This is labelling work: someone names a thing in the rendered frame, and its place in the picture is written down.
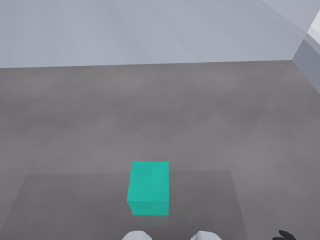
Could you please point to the carton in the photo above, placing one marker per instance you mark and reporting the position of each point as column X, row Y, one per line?
column 148, row 190

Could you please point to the right robot hand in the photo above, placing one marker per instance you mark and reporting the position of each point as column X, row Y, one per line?
column 286, row 236

